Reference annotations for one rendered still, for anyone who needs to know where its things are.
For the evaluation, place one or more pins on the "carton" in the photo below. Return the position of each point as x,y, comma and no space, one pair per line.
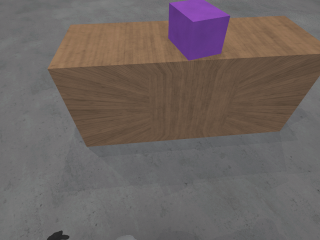
197,28

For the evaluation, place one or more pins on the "left robot hand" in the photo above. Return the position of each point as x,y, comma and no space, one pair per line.
58,236

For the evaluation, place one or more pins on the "pedestal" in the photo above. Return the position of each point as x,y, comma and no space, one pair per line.
126,82

